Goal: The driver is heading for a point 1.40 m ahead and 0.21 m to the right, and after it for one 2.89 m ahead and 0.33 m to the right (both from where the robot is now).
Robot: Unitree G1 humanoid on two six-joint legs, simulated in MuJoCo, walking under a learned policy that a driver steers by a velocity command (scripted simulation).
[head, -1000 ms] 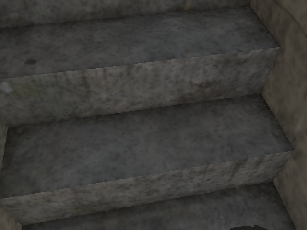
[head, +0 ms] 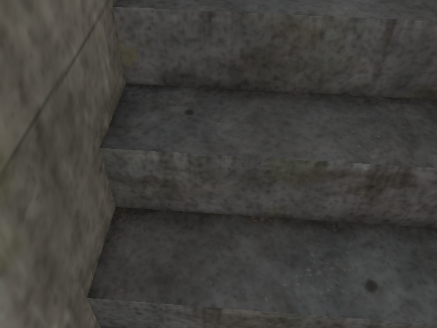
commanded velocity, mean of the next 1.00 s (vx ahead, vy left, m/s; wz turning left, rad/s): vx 0.47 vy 0.02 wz -0.23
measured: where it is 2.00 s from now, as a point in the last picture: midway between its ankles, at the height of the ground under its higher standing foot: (268, 22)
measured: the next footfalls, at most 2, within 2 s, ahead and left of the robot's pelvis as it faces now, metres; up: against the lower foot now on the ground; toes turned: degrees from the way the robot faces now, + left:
right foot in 0.30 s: +0.27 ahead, -0.15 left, +0.20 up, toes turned -13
left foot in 0.82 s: +0.56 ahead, -0.03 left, +0.40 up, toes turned -22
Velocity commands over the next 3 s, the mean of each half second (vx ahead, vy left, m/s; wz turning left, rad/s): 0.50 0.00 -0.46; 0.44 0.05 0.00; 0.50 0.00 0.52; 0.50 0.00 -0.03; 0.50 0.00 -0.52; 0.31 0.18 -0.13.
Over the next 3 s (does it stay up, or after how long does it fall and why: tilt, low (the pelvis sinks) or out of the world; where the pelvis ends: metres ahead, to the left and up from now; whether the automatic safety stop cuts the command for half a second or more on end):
stays up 1.30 -0.20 1.06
